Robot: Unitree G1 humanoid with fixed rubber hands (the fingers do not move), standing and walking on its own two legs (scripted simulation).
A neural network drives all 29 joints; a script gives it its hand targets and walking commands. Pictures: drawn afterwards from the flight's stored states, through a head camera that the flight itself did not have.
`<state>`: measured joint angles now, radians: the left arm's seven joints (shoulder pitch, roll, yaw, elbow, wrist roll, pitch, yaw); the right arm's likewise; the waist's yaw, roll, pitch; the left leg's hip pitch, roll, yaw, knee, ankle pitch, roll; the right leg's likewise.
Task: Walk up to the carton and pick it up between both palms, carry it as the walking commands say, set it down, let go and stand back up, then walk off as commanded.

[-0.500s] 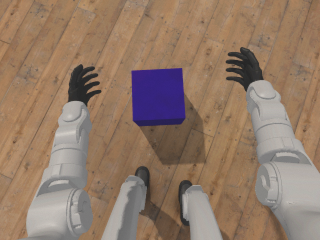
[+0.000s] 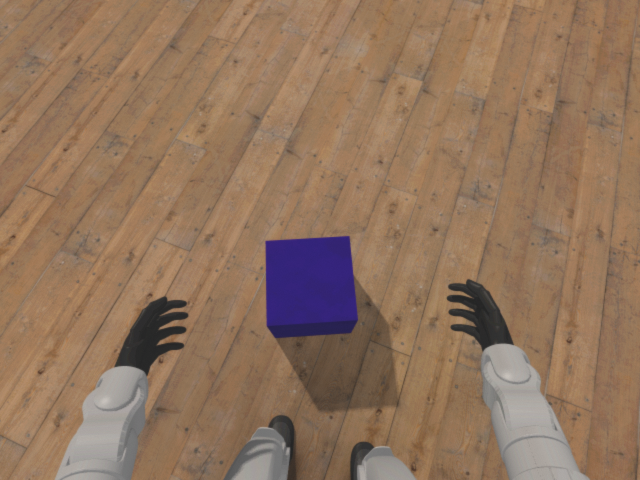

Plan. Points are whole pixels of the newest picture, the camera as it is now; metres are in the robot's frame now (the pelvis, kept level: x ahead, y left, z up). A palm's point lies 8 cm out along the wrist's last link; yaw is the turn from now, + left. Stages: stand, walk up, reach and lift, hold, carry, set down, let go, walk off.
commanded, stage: let go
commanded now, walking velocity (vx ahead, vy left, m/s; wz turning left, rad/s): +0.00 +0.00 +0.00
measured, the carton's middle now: (310, 289) +0.50 +0.05 -0.63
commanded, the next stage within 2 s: stand in 0.84 s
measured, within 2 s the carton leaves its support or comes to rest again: neither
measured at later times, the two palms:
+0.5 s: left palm (111, 435) +0.18 +0.23 -0.03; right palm (570, 446) +0.19 -0.24 -0.03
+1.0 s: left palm (83, 443) +0.17 +0.26 -0.05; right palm (600, 474) +0.17 -0.28 -0.04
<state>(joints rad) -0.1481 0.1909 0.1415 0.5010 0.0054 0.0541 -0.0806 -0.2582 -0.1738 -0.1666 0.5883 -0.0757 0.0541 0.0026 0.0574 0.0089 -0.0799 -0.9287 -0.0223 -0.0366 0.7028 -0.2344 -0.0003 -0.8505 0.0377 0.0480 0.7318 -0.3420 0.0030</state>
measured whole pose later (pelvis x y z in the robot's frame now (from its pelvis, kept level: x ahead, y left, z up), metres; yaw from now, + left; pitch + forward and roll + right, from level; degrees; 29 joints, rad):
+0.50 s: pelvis +0.03 -0.01 +0.04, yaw +0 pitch -2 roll +1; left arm 0.24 0.23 0.05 0.41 -0.01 0.10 -0.08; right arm 0.23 -0.21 -0.05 0.43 -0.01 0.08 0.06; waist 0.01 -0.02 0.08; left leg -0.17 -0.02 -0.04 0.44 -0.23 -0.01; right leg -0.09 0.03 0.05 0.46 -0.33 -0.02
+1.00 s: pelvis +0.03 -0.01 +0.03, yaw +1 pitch -1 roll +0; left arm 0.21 0.31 0.04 0.57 0.04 0.07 0.01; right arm 0.21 -0.28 -0.04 0.66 -0.04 0.04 -0.01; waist 0.00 -0.03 0.02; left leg -0.23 -0.02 -0.05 0.52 -0.27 -0.01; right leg -0.12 0.04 0.04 0.49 -0.34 -0.01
